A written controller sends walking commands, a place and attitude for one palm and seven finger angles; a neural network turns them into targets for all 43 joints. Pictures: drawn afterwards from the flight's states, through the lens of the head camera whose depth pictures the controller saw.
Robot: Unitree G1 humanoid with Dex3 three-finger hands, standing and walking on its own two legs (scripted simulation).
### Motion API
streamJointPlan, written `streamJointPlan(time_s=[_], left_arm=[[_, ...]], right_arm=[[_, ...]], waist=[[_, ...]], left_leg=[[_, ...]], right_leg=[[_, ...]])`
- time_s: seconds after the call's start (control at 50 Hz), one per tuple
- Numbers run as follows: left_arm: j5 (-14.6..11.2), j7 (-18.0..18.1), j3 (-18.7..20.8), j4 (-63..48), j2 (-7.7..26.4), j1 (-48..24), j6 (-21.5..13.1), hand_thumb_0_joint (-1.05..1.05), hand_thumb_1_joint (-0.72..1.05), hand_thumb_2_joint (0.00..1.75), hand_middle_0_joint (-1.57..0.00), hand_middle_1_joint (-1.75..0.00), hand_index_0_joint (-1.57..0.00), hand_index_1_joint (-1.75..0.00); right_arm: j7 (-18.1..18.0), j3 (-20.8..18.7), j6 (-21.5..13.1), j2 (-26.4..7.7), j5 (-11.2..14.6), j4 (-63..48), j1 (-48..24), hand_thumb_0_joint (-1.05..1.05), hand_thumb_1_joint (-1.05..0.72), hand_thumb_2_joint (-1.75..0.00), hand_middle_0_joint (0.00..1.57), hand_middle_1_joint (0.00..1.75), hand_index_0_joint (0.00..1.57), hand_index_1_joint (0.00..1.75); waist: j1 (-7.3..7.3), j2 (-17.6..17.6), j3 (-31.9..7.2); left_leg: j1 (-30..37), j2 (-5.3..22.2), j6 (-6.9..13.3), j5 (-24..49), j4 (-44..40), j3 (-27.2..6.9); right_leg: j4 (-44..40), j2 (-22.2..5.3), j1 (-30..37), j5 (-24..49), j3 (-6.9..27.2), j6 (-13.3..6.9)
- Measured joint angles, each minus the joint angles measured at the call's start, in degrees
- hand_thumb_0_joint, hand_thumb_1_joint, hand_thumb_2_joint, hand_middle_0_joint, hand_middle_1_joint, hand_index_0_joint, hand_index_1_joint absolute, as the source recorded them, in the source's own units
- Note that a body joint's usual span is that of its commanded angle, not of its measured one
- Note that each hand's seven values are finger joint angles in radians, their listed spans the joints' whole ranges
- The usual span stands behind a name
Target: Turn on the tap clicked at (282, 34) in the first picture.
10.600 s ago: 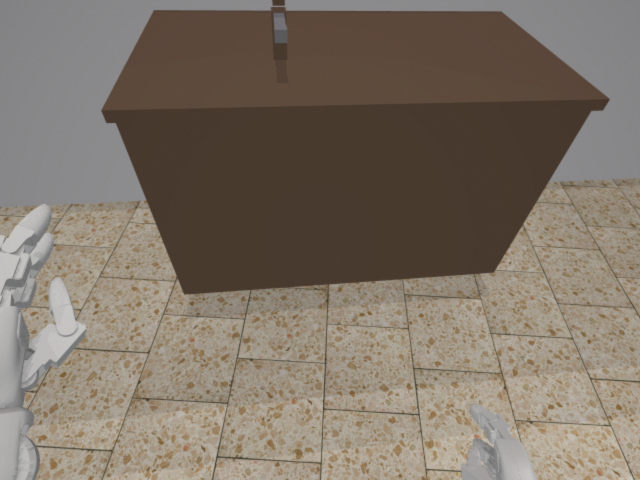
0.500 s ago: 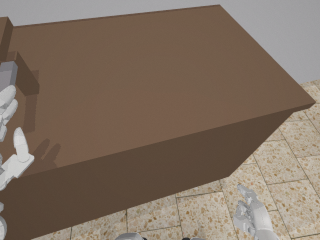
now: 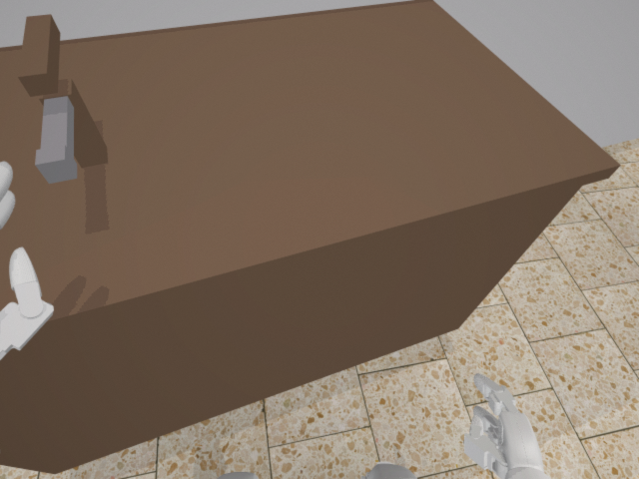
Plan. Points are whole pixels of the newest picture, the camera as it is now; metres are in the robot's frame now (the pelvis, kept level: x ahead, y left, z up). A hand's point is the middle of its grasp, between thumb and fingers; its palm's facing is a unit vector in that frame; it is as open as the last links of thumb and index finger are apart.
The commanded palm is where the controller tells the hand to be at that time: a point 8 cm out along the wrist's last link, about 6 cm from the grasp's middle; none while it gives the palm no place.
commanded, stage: come to a stop and stand still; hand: left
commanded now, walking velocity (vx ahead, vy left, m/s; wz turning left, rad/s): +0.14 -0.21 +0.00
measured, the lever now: (57, 164) +0.40 +0.31 +0.16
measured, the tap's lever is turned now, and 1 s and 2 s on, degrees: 0 0 0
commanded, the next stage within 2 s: look again from close up in 0.82 s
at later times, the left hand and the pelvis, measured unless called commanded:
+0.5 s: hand out of the picture +0.23 +0.30 +0.20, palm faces +0.50 -0.75 -0.43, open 7.4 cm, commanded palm +0.15 +0.29 +0.19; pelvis +0.00 +0.00 +0.01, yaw +2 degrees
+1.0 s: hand (1, 300) +0.23 +0.27 +0.18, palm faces +0.44 -0.85 -0.30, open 7.4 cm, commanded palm +0.17 +0.30 +0.19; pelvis +0.01 +0.02 +0.02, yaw +1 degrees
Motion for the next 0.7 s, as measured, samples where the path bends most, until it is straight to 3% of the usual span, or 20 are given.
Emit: streamJointPlan(time_s=[0.02, 0.06, 0.1, 0.14, 0.24, 0.36, 0.42, 0.46, 0.5, 0.56, 0.62, 0.7], left_arm=[[0.13, -0.08, 0.53, -0.1, 0.38, 0.23, 0.22, 0.01, 0.89, 0.9, -0.21, -0.3, -0.21, -0.3], [0.29, -0.36, 0.74, -0.1, 0.43, -0.12, 0.16, 0.02, 0.89, 0.9, -0.21, -0.3, -0.21, -0.3], [0.2, -0.88, 0.55, 0.44, 0.02, -0.12, -0.24, 0.01, 0.89, 0.9, -0.21, -0.3, -0.21, -0.3], [-0.35, -1.24, 0.65, 1.28, -0.58, 1.26, -0.27, 0.01, 0.89, 0.9, -0.21, -0.3, -0.21, -0.3], [-0.24, -1.14, -1.84, 5.57, -3.93, -0.43, 2.46, 0.01, 0.89, 0.9, -0.21, -0.3, -0.21, -0.3], [0.64, -1.01, -3.48, 6.6, -4.74, -3.5, 2.84, 0.02, 0.89, 0.9, -0.21, -0.3, -0.21, -0.3], [0.6, -1.01, -3.44, 5.72, -4.54, -2.79, 1.84, 0.02, 0.89, 0.9, -0.21, -0.3, -0.21, -0.3], [3.15, -3.58, -1.09, 8.41, 0.22, -9.4, 0.0, 0.02, 0.89, 0.9, -0.21, -0.3, -0.21, -0.3], [2.15, -4.2, 1.5, 13.19, 3.08, -15.47, -2.3, 0.02, 0.89, 0.9, -0.21, -0.3, -0.21, -0.3], [-0.16, -2.98, 2.01, 13.24, 0.85, -15.24, -1.72, 0.01, 0.89, 0.9, -0.21, -0.3, -0.21, -0.3], [-0.47, -2.98, -1.48, 9.57, -2.28, -8.65, -1.47, 0.01, 0.9, 0.9, -0.2, -0.3, -0.2, -0.3], [-0.37, -4.04, -4.85, 7.58, -2.79, -1.9, -1.39, 0.01, 0.89, 0.9, -0.21, -0.3, -0.21, -0.3]], right_arm=[[0.24, 0.11, -0.34, 0.23, 0.09, -0.05, 0.36, 0.01, -0.91, -0.9, 0.2, 0.3, 0.2, 0.3], [0.86, 0.4, -0.64, 0.17, 0.26, 0.02, 1.38, 0.01, -0.91, -0.9, 0.2, 0.3, 0.2, 0.3], [1.45, 0.81, -0.25, 0.0, 0.47, 0.81, 2.47, 0.01, -0.91, -0.9, 0.2, 0.3, 0.2, 0.3], [1.71, 1.26, 0.66, 0.25, 0.49, 1.59, 3.59, 0.01, -0.91, -0.9, 0.2, 0.3, 0.2, 0.3], [0.55, 1.82, 1.25, 0.54, 0.27, 3.0, 6.13, 0.01, -0.91, -0.9, 0.2, 0.3, 0.2, 0.3], [1.35, 2.62, 0.5, 1.43, -0.08, 3.59, 6.02, 0.01, -0.91, -0.9, 0.2, 0.3, 0.2, 0.3], [1.68, 2.65, 0.02, 1.51, -0.18, 3.48, 5.17, 0.01, -0.9, -0.9, 0.2, 0.3, 0.2, 0.3], [1.12, 2.24, -2.0, 1.82, -1.39, 4.02, 5.13, 0.01, -0.91, -0.9, 0.2, 0.3, 0.2, 0.3], [1.61, 2.6, -2.83, 1.44, -1.44, 4.5, 3.79, 0.01, -0.91, -0.9, 0.2, 0.3, 0.2, 0.3], [3.2, 2.18, -3.53, -0.21, -0.78, 2.62, 1.67, 0.01, -0.91, -0.9, 0.2, 0.3, 0.21, 0.3], [3.74, 1.45, -3.5, -1.25, -0.46, 0.79, 0.16, 0.01, -0.91, -0.9, 0.2, 0.3, 0.21, 0.3], [2.24, 1.1, -2.27, -1.01, -0.42, -0.21, -0.14, 0.01, -0.91, -0.9, 0.2, 0.3, 0.2, 0.3]], waist=[[-0.01, 0.54, 0.0], [-0.63, 2.58, 0.04], [-0.61, 4.43, -0.63], [-0.08, 4.69, -2.46], [0.82, 4.99, -4.88], [0.58, 4.66, -4.41], [0.75, 4.67, -4.46], [3.3, 3.63, -3.68], [4.65, 2.45, -2.92], [3.69, 3.15, -2.52], [1.96, 4.38, -3.32], [0.94, 3.88, -4.44]], left_leg=[[-0.19, 0.35, 0.16, -0.05, 0.25, -0.08], [-0.82, 1.25, 0.35, -0.07, 1.27, -1.5], [-1.08, 2.14, 0.45, -0.28, 2.05, -2.66], [-1.3, 2.33, 0.96, -1.12, 2.39, -2.53], [0.01, 2.06, 1.28, -0.02, 0.75, -2.75], [0.97, 1.88, 0.92, -0.24, 0.69, -4.66], [1.13, 2.24, 0.56, -0.49, 0.36, -4.74], [0.74, 2.4, -0.04, -0.02, -0.22, -4.6], [1.3, 2.19, -0.46, 1.25, -2.23, -3.8], [2.16, 1.8, 0.04, 2.0, -4.02, -2.33], [2.3, 1.64, 0.47, 1.74, -4.36, -1.41], [2.91, 1.5, 0.62, 1.57, -4.99, -1.17]], right_leg=[[-1.44, 1.27, 0.79, 0.34, -1.05, -0.53], [-6.94, 3.71, 3.37, 7.69, -1.62, -1.36], [-10.25, 4.69, 5.2, 11.32, -2.56, -0.39], [-11.13, 5.06, 5.33, 11.06, -2.3, -0.15], [-9.64, 6.13, 5.76, 3.6, -0.74, -1.84], [-14.07, 7.08, 8.99, 11.01, -0.67, -1.09], [-14.68, 7.39, 9.23, 11.26, -0.71, -0.36], [-14.37, 7.52, 8.36, 11.18, -0.56, -0.61], [-14.41, 7.26, 7.71, 11.49, 0.2, -0.83], [-14.68, 6.87, 7.39, 11.94, 1.6, -0.44], [-15.03, 6.7, 7.23, 11.96, 2.51, 0.07], [-15.44, 6.55, 7.71, 11.73, 2.72, 0.23]])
